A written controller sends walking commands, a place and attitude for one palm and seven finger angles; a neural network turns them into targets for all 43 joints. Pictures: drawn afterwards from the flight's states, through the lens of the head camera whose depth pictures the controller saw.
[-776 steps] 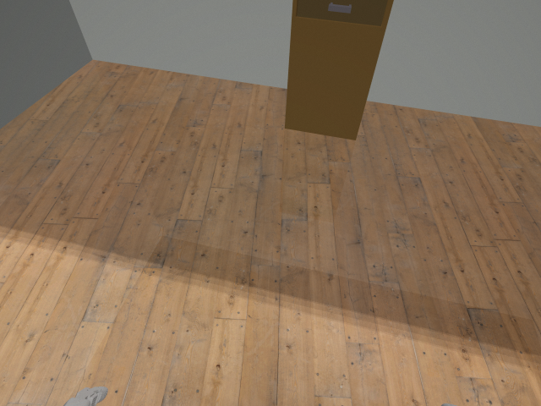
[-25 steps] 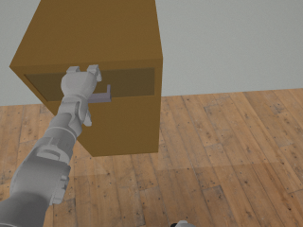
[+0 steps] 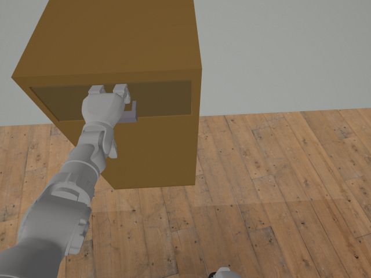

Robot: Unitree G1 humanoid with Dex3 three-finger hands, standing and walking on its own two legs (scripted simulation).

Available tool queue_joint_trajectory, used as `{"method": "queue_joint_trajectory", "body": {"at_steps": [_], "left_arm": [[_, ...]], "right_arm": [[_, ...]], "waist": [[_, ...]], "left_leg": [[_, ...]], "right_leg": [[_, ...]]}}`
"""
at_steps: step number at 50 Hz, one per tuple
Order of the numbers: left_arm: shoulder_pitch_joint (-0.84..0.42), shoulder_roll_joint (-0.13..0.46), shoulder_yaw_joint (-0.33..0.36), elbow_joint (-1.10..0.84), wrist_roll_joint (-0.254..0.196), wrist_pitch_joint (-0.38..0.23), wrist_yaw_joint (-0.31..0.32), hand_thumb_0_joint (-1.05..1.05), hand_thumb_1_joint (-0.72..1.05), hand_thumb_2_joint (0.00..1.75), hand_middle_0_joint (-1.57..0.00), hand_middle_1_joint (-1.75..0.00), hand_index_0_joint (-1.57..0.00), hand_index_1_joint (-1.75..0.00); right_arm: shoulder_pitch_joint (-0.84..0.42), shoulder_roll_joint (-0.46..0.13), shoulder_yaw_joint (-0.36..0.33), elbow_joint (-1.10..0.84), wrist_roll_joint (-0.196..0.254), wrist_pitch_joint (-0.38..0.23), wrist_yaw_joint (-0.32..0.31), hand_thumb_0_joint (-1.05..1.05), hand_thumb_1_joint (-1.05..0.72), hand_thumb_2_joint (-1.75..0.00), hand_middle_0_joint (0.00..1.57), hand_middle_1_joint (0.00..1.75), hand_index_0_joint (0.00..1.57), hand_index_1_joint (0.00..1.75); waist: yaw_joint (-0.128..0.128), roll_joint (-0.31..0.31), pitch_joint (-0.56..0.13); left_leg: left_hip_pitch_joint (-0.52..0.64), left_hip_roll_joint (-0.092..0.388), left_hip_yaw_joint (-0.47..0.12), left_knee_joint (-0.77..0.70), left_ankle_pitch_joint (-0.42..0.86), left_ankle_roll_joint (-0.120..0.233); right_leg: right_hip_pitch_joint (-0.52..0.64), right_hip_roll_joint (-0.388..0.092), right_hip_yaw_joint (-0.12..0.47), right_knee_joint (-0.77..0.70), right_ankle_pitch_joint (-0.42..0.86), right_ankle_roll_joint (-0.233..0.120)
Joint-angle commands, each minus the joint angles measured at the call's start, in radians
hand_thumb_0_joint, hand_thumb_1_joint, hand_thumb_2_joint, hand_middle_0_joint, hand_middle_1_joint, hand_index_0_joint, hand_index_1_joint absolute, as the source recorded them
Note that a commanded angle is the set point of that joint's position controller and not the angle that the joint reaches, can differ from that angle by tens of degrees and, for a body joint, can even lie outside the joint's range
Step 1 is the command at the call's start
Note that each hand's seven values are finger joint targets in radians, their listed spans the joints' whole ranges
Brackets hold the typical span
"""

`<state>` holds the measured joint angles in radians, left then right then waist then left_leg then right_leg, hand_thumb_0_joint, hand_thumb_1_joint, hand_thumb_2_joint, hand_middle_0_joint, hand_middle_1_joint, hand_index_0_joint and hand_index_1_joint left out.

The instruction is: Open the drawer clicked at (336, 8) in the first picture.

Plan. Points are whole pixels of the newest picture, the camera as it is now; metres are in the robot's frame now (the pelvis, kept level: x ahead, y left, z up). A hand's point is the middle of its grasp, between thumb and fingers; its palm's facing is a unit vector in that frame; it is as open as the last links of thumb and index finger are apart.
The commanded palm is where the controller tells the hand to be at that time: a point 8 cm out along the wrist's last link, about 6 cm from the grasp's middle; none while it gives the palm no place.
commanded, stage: lower the fingers behind the handle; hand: left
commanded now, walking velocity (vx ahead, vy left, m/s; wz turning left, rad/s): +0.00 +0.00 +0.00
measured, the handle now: (118, 111) +0.53 +0.16 -0.02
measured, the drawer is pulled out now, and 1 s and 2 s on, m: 0.00 0.00 0.00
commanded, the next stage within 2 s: lift the fingers back up to retry in 1.22 s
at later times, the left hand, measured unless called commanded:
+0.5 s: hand (115, 126) +0.48 +0.16 -0.01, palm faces -0.04 +0.00 -1.00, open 13.9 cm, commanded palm +0.46 +0.17 +0.03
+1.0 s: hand (115, 126) +0.48 +0.16 -0.02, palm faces -0.01 +0.01 -1.00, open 13.8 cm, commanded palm +0.46 +0.18 +0.01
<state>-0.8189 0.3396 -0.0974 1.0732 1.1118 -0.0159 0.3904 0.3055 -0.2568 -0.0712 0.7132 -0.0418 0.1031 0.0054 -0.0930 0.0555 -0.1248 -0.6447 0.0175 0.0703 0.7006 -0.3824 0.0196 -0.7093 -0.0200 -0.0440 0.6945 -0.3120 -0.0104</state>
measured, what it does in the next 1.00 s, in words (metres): stands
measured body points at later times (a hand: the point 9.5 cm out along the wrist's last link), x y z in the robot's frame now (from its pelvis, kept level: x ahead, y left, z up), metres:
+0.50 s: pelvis -0.02 +0.00 -0.02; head +0.10 -0.02 +0.42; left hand +0.47 +0.16 +0.04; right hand -0.01 -0.28 -0.15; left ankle -0.04 +0.11 -0.71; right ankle +0.00 -0.11 -0.71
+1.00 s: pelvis -0.04 +0.00 -0.04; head +0.09 -0.01 +0.39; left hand +0.47 +0.16 +0.04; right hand -0.03 -0.27 -0.17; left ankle -0.04 +0.11 -0.71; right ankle +0.00 -0.11 -0.71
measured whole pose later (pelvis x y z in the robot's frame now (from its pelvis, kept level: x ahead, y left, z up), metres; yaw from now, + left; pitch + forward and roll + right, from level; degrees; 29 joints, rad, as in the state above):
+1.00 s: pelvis -0.04 +0.00 -0.04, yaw +0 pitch +24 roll +0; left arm -0.98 0.41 -0.09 1.18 1.11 0.02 0.42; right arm 0.33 -0.27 -0.03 0.69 -0.03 0.06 -0.01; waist -0.15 0.05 -0.15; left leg -0.94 0.03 0.07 0.95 -0.43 0.03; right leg -1.00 -0.02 -0.03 0.92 -0.34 -0.01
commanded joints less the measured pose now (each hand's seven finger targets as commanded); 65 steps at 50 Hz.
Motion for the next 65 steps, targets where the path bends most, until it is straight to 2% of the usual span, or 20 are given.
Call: {"method": "queue_joint_trajectory", "body": {"at_steps": [1, 5, 10, 15, 21, 23, 26, 33, 37, 40, 41, 45, 47, 48, 54, 55, 56, 59, 60, 65], "left_arm": [[-0.464, 0.211, 0.057, -0.193, 0.003, 0.02, 0.063, 0.0, -0.5, 0.3, -0.3, -1.2, -0.3, -1.2], [-0.467, 0.179, 0.036, -0.186, -0.003, 0.018, 0.059, 0.0, -0.5, 0.3, -0.3, -1.2, -0.3, -1.2], [-0.464, 0.236, 0.07, -0.13, -0.002, 0.016, 0.062, 0.0, -0.5, 0.3, -0.3, -1.2, -0.3, -1.2], [-0.446, 0.274, 0.099, -0.123, 0.003, 0.007, 0.072, 0.0, -0.5, 0.3, -0.3, -1.2, -0.3, -1.2], [-0.442, 0.249, 0.077, -0.084, 0.002, 0.017, 0.074, 0.0, -0.5, 0.3, -0.3, -1.2, -0.3, -1.2], [-0.441, 0.246, 0.065, -0.042, 0.0, 0.035, 0.072, 0.0, -0.5, 0.3, -0.3, -1.2, -0.3, -1.2], [-0.441, 0.263, 0.078, -0.037, -0.006, 0.043, 0.067, 0.0, -0.5, 0.3, -0.3, -1.2, -0.3, -1.2], [-0.407, 0.254, 0.056, 0.034, -0.015, 0.054, 0.034, 0.0, -0.5, 0.3, -0.3, -1.2, -0.3, -1.2], [-0.393, 0.288, 0.076, 0.049, -0.012, 0.049, 0.031, 0.0, -0.5, 0.3, -0.3, -1.2, -0.3, -1.2], [-0.402, 0.265, 0.05, 0.065, -0.011, 0.054, 0.024, 0.0, -0.5, 0.3, -0.3, -1.2, -0.3, -1.2], [-0.394, 0.293, 0.068, 0.068, -0.01, 0.058, 0.023, 0.0, -0.5, 0.3, -0.3, -1.2, -0.3, -1.2], [-0.442, 0.327, 0.076, 0.051, -0.009, 0.069, 0.023, 0.0, -0.5, 0.3, -0.3, -1.2, -0.3, -1.2], [-0.431, 0.325, 0.069, 0.075, -0.013, 0.084, 0.016, 0.0, -0.5, 0.3, -0.3, -1.2, -0.3, -1.2], [-0.462, 0.301, 0.044, 0.073, -0.015, 0.086, 0.013, 0.0, -0.5, 0.3, -0.3, -1.2, -0.3, -1.2], [-0.501, 0.338, 0.064, 0.078, -0.02, 0.09, -0.002, 0.0, -0.5, 0.3, -0.3, -1.2, -0.3, -1.2], [-0.509, 0.349, 0.064, 0.069, -0.017, 0.085, -0.003, 0.0, -0.5, 0.3, -0.3, -1.2, -0.3, -1.2], [-0.493, 0.319, 0.047, 0.079, -0.019, 0.085, -0.007, 0.0, -0.5, 0.3, -0.3, -1.2, -0.3, -1.2], [-0.49, 0.32, 0.056, 0.079, -0.028, 0.076, -0.012, 0.0, -0.5, 0.3, -0.3, -1.2, -0.3, -1.2], [-0.493, 0.336, 0.059, 0.075, -0.024, 0.073, -0.013, 0.0, -0.5, 0.3, -0.3, -1.2, -0.3, -1.2], [-0.544, 0.3, 0.03, 0.079, -0.017, 0.07, -0.006, 0.0, -0.5, 0.3, -0.3, -1.2, -0.3, -1.2]], "right_arm": [[0.132, -0.138, -0.047, -0.048, -0.001, -0.011, -0.016, 0.0, -0.9, -0.9, 0.2, 0.3, 0.2, 0.3], [0.143, -0.136, -0.052, -0.039, -0.001, -0.014, -0.016, 0.0, -0.9, -0.9, 0.2, 0.3, 0.2, 0.3], [0.146, -0.145, -0.043, -0.031, 0.0, -0.02, -0.022, 0.0, -0.9, -0.9, 0.2, 0.3, 0.2, 0.3], [0.153, -0.146, -0.042, -0.029, -0.005, -0.027, -0.023, 0.0, -0.9, -0.9, 0.2, 0.3, 0.2, 0.3], [0.166, -0.151, -0.043, -0.022, -0.005, -0.034, -0.019, 0.0, -0.9, -0.9, 0.2, 0.3, 0.2, 0.3], [0.165, -0.155, -0.038, -0.023, 0.0, -0.036, -0.019, 0.0, -0.9, -0.9, 0.2, 0.3, 0.2, 0.3], [0.169, -0.158, -0.036, -0.024, -0.002, -0.039, -0.017, 0.0, -0.9, -0.9, 0.2, 0.3, 0.2, 0.3], [0.17, -0.163, -0.025, -0.037, 0.008, -0.043, -0.023, 0.0, -0.9, -0.9, 0.2, 0.3, 0.2, 0.3], [0.174, -0.168, -0.02, -0.043, 0.007, -0.05, -0.025, 0.0, -0.9, -0.9, 0.2, 0.3, 0.2, 0.3], [0.179, -0.167, -0.018, -0.048, 0.008, -0.053, -0.025, 0.0, -0.9, -0.9, 0.2, 0.3, 0.2, 0.3], [0.175, -0.17, -0.015, -0.049, 0.01, -0.053, -0.025, 0.0, -0.9, -0.9, 0.2, 0.3, 0.2, 0.3], [0.182, -0.174, -0.012, -0.059, 0.012, -0.051, -0.03, 0.0, -0.9, -0.9, 0.2, 0.3, 0.2, 0.3], [0.177, -0.175, -0.006, -0.065, 0.017, -0.049, -0.032, 0.0, -0.9, -0.9, 0.2, 0.3, 0.2, 0.3], [0.176, -0.174, -0.006, -0.067, 0.019, -0.051, -0.034, 0.0, -0.9, -0.9, 0.2, 0.3, 0.2, 0.3], [0.185, -0.179, -0.001, -0.068, 0.02, -0.053, -0.041, 0.0, -0.9, -0.9, 0.2, 0.3, 0.2, 0.3], [0.189, -0.18, 0.001, -0.068, 0.02, -0.053, -0.042, 0.0, -0.9, -0.9, 0.2, 0.3, 0.2, 0.3], [0.19, -0.176, 0.0, -0.071, 0.02, -0.055, -0.042, 0.0, -0.9, -0.9, 0.2, 0.3, 0.2, 0.3], [0.189, -0.177, 0.001, -0.072, 0.021, -0.058, -0.042, 0.0, -0.9, -0.9, 0.2, 0.3, 0.2, 0.3], [0.189, -0.181, 0.003, -0.074, 0.022, -0.059, -0.044, 0.0, -0.9, -0.9, 0.2, 0.3, 0.2, 0.3], [0.203, -0.181, 0.001, -0.07, 0.022, -0.068, -0.045, 0.0, -0.9, -0.9, 0.2, 0.3, 0.2, 0.3]], "waist": [[-0.028, -0.028, -0.463], [-0.044, -0.03, -0.466], [-0.047, -0.068, -0.428], [-0.04, -0.037, -0.471], [-0.055, -0.048, -0.457], [-0.063, -0.066, -0.413], [-0.054, -0.042, -0.452], [-0.072, -0.107, -0.381], [-0.065, -0.102, -0.391], [-0.077, -0.088, -0.371], [-0.067, -0.079, -0.362], [-0.076, -0.079, -0.403], [-0.075, -0.085, -0.376], [-0.09, -0.08, -0.366], [-0.096, -0.092, -0.402], [-0.092, -0.063, -0.409], [-0.092, -0.054, -0.398], [-0.093, -0.09, -0.381], [-0.091, -0.067, -0.383], [-0.113, -0.064, -0.366]], "left_leg": [[0.177, -0.042, -0.038, -0.011, 0.47, 0.017], [0.189, -0.037, -0.045, 0.006, 0.483, 0.017], [0.1, -0.047, -0.038, 0.012, 0.372, 0.025], [0.07, -0.049, -0.034, 0.042, 0.37, 0.024], [0.04, -0.045, -0.037, 0.067, 0.342, 0.024], [0.001, -0.047, -0.036, 0.066, 0.291, 0.025], [0.0, -0.049, -0.035, 0.076, 0.285, 0.027], [-0.087, -0.047, -0.033, 0.095, 0.201, 0.031], [-0.124, -0.048, -0.031, 0.115, 0.173, 0.032], [-0.144, -0.047, -0.033, 0.13, 0.157, 0.031], [-0.158, -0.047, -0.032, 0.133, 0.142, 0.03], [-0.162, -0.046, -0.038, 0.142, 0.128, 0.033], [-0.177, -0.047, -0.039, 0.137, 0.099, 0.031], [-0.177, -0.045, -0.04, 0.135, 0.078, 0.032], [-0.186, -0.043, -0.048, 0.145, 0.069, 0.036], [-0.182, -0.043, -0.047, 0.145, 0.07, 0.036], [-0.177, -0.043, -0.047, 0.142, 0.069, 0.034], [-0.184, -0.041, -0.053, 0.142, 0.059, 0.036], [-0.189, -0.04, -0.053, 0.141, 0.043, 0.035], [-0.18, -0.035, -0.064, 0.141, 0.028, 0.036]], "right_leg": [[0.286, 0.049, 0.02, -0.017, 0.427, -0.022], [0.257, 0.051, 0.02, -0.013, 0.424, -0.02], [0.251, 0.05, 0.027, -0.008, 0.371, -0.018], [0.242, 0.047, 0.032, 0.023, 0.379, -0.019], [0.189, 0.049, 0.028, 0.039, 0.348, -0.016], [0.164, 0.05, 0.027, 0.035, 0.303, -0.015], [0.167, 0.049, 0.031, 0.046, 0.295, -0.016], [0.121, 0.048, 0.031, 0.056, 0.231, -0.01], [0.104, 0.045, 0.036, 0.076, 0.202, -0.01], [0.064, 0.046, 0.032, 0.089, 0.182, -0.011], [0.052, 0.046, 0.031, 0.095, 0.16, -0.012], [0.053, 0.045, 0.033, 0.102, 0.139, -0.01], [0.037, 0.046, 0.029, 0.099, 0.104, -0.01], [0.019, 0.046, 0.029, 0.092, 0.08, -0.008], [0.02, 0.046, 0.031, 0.102, 0.066, -0.007], [0.014, 0.045, 0.031, 0.104, 0.063, -0.007], [0.006, 0.046, 0.028, 0.104, 0.061, -0.008], [-0.002, 0.048, 0.025, 0.101, 0.046, -0.008], [-0.009, 0.046, 0.027, 0.102, 0.028, -0.008], [-0.059, 0.049, 0.017, 0.106, 0.002, -0.009]]}}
